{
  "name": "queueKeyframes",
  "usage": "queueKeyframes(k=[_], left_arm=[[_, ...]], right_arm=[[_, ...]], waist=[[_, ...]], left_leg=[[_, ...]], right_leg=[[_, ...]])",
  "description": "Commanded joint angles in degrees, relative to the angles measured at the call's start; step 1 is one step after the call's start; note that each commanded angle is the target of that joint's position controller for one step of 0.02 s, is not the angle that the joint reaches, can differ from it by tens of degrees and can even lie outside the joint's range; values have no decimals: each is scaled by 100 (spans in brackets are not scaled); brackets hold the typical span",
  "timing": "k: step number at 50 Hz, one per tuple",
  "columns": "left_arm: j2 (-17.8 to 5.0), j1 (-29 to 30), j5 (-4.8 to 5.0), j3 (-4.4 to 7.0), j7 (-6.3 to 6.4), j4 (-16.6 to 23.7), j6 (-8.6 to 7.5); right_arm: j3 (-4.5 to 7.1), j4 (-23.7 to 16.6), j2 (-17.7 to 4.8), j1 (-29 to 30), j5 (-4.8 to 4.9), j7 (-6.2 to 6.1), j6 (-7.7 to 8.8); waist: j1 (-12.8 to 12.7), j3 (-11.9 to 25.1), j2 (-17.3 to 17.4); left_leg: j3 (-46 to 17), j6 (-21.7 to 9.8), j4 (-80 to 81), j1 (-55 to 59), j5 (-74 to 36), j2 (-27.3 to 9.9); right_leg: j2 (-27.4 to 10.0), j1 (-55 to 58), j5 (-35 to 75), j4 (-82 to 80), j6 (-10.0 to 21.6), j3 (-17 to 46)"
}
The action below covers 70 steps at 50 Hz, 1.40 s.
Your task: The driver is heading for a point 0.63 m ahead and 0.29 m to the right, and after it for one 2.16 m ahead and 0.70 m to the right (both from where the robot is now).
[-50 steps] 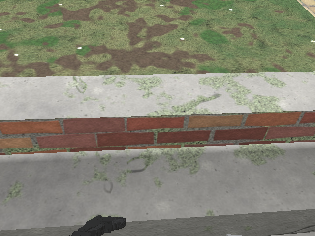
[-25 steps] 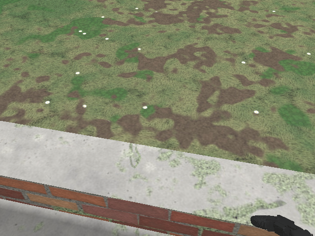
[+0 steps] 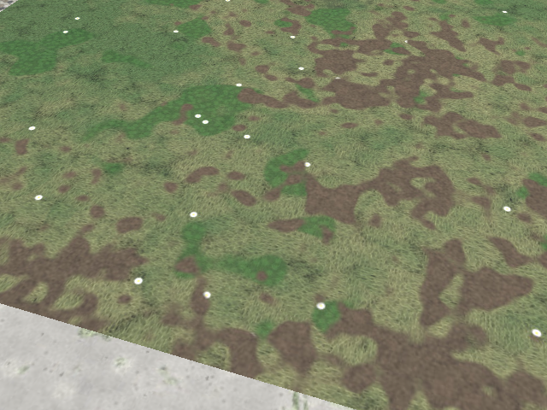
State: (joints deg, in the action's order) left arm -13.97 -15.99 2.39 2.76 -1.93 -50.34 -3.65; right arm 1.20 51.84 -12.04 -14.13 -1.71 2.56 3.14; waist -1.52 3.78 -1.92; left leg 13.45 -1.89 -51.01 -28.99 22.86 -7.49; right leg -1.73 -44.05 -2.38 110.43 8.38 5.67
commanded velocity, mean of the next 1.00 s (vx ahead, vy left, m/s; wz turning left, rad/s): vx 0.48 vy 0.00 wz -0.53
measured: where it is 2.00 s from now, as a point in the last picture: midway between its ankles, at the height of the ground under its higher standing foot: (354, 327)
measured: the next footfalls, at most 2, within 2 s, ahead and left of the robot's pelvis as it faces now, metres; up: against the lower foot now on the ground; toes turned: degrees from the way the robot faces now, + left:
right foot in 0.36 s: +0.38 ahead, -0.11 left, +0.18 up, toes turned -14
left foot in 0.98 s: +0.78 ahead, -0.15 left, +0.18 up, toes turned -39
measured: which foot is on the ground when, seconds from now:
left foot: down 0.00-0.38, up 0.40-0.96, down 0.98-1.00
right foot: up 0.00-0.34, down 0.36-0.96, up 0.98-1.00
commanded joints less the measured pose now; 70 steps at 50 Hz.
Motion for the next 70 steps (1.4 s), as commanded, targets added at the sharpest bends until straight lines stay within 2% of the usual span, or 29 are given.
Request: queueKeyframes(k=[1, 3, 7, 10, 12, 15, 17, 18, 19, 20, 21, 23, 24, 26, 30, 33, 38, 43, 47, 48, 49, 50, 51, 52, 54, 56, 62, 66, 70], left_arm=[[992, -155, 32, -387, -31, 558, 201], [869, -63, -75, -398, 47, 496, 335], [963, 669, -177, -570, 122, 1044, 412], [564, 1938, -216, -604, 81, 1681, 372], [699, 2304, -162, -725, 13, 1949, 381], [706, 2306, -142, -650, -210, 1876, 293], [191, 1509, -205, -383, -262, 1782, 261], [-388, 536, -195, -113, -263, 1523, 286], [-1063, -131, -291, 149, -289, 1412, 306], [-1563, -210, -199, 319, -191, 1210, 384], [-1251, -295, -332, 236, -34, 1180, 328], [83, -535, -403, -166, -35, 688, 190], [366, -217, -388, -229, -104, 615, 82], [457, -200, -368, -251, -118, 331, -41], [147, 17, -234, -205, -137, 511, -87], [-16, -637, -201, -171, 29, 529, -110], [-40, -1594, -154, -83, 347, 524, -50], [-153, -1658, -97, -52, 374, 474, 45], [-525, -952, -102, 111, 435, 766, 162], [-513, -411, -133, 98, 384, 1071, 126], [-120, -278, -331, -7, 307, 1370, 53], [214, -1748, -293, -105, 279, 1283, 48], [-520, -2169, -187, -25, 262, 1079, 71], [-771, -1407, -179, 40, 264, 1131, 133], [-585, -409, -359, 5, 261, 1396, 158], [-205, -324, -353, -106, 268, 1538, 104], [-209, 184, -354, -115, 540, 1721, 136], [-317, 933, -294, -46, 551, 1968, 284], [-309, 1076, -196, 13, 482, 2011, 148]], right_arm=[[-251, 23, 743, 141, -48, -7, 121], [-327, 101, 633, -4, -249, -62, 73], [-347, 305, 182, -362, -191, -169, -44], [-357, 287, 29, -767, -202, -346, -85], [-132, 466, -629, -1241, -21, -567, -64], [-45, 317, -953, -944, 202, -611, -126], [68, 191, -1476, -941, 254, -600, -107], [79, -25, -1478, -554, 274, -564, -154], [116, -345, -1452, -391, 275, -580, -56], [-61, -655, -466, -430, 173, -365, 147], [47, -776, -514, 48, 139, -128, 372], [29, -1156, -210, 643, 188, 86, 440], [-63, -1359, 24, 818, 35, 48, 484], [-208, -1494, 297, 523, -60, 26, 421], [-345, -1512, 194, 374, 31, -61, 386], [-312, -1984, 48, 1633, -136, -257, 386], [-182, -2298, -65, 2857, 134, -268, 438], [-17, -2321, -276, 3133, 298, -74, 558], [296, -2045, -777, 1829, 233, -182, 570], [353, -1840, -890, 794, 209, -249, 553], [367, -1694, -1155, -119, 31, -340, 513], [298, -1613, -1047, -427, -172, -346, 474], [350, -1731, -927, -77, -38, -361, 404], [245, -1895, -423, 467, 11, -429, 333], [58, -1718, -269, 666, 38, -394, 305], [67, -1483, -391, 703, 37, -321, 330], [363, -1443, -1186, 439, 152, -314, 31], [407, -1547, -1117, 168, 251, -402, -227], [445, -1624, -1025, 24, 239, -457, -403]], waist=[[-459, -370, 563], [-422, -527, 586], [-343, -1082, 546], [42, -1061, 636], [136, -975, 929], [-172, -381, 628], [-615, 325, 1607], [-990, 838, 1860], [-1157, 1204, 1277], [-479, 1629, -1232], [-400, 1937, -1045], [-41, 328, -47], [290, -84, 522], [582, -97, 318], [797, -296, 775], [229, -217, 54], [-482, -42, -561], [-433, -228, -739], [285, 223, -814], [767, 859, -752], [892, 1743, 238], [217, 2591, 2308], [186, 2821, 2138], [295, 1913, 1388], [151, 650, 173], [-138, 198, 286], [-117, 781, 630], [143, 552, 773], [172, 421, 1056]], left_leg=[[-1102, -31, 2962, 658, -653, -1070], [-614, -185, 3232, 578, -1099, -1075], [-179, -55, 3479, 1141, -1360, -1081], [193, -158, 4082, 1068, -1002, -944], [260, -396, 5054, 1895, -1376, -1206], [994, -422, 4299, 2432, -6876, -1032], [599, -691, 2985, 3329, -11340, -1395], [463, -619, 1705, 3664, -11481, -1201], [30, -402, -11, 2405, -9455, -944], [-588, -2, -1798, 197, -2174, 602], [-2175, -53, -3823, -623, -1337, 1147], [-2287, -401, -5471, -1756, -1563, 883], [-2222, -581, -5561, -1955, -1716, 641], [-2182, -815, -6322, -2180, -1624, 492], [-1824, -567, -4773, -2765, -2112, 234], [-1086, -241, -3000, -2358, -2733, 397], [-1274, 119, 67, -2776, -2981, 611], [-1406, 33, 2111, -1803, -2642, 964], [-1384, -128, 3050, 999, -2905, 1289], [-1884, -373, 2995, 2530, -3428, 670], [-2522, -720, 1958, 4418, -5524, -491], [-4716, -1983, 1741, 6092, -7834, -2166], [-5471, -2288, 2189, 5388, -5787, -2236], [-4685, -1989, 2636, 4322, -4475, -1614], [-3510, -1596, 3073, 2309, -4361, -799], [-2895, -1442, 3318, 1312, -4708, -317], [-2787, -1325, 3125, 1010, -4903, -26], [-3529, -1215, 3233, 977, -2007, -33], [-4006, -1087, 2904, 1389, -1862, 13]], right_leg=[[-122, -1676, 21, 281, 188, 403], [234, -2115, 210, 1416, -9, -41], [264, -3618, -133, 2152, -128, -165], [28, -3317, 205, 211, -303, -872], [-509, -2998, -853, -891, -318, -1238], [-64, -853, -1643, -2441, 307, -2128], [605, 272, -2834, -3345, 533, -2329], [889, 1172, -2857, -4513, 706, -1760], [359, 2594, -2721, -5681, 1001, 390], [-496, 3966, -4692, -8415, 1543, 3865], [-879, 4343, -5325, -9709, 1217, 5574], [-754, 2755, -4050, -9272, 468, 4393], [-509, 2012, -3382, -8780, 191, 3318], [-24, 2009, -2526, -8658, -80, 2413], [291, 1874, -1013, -8650, -312, 1024], [392, 1668, -138, -9285, -358, 1104], [-211, 3965, 608, -9657, -203, 1840], [-381, 4876, 1075, -9386, -29, 2027], [141, 4371, 3800, -7666, -506, 1822], [244, 3706, 3306, -6486, -657, 1879], [726, 2462, 57, -4855, -742, 1290], [1405, 731, -4219, -3084, -1028, 1180], [737, 561, -3393, -2005, -1105, 1136], [501, 362, -2767, -1921, -1175, 694], [288, 544, -2252, -2409, -1147, 428], [0, 944, -2093, -3329, -1091, 157], [153, 1550, -1400, -5438, -1292, -191], [254, 1524, -1410, -6147, -1280, -16], [431, 1990, -1430, -7729, -1055, -37]])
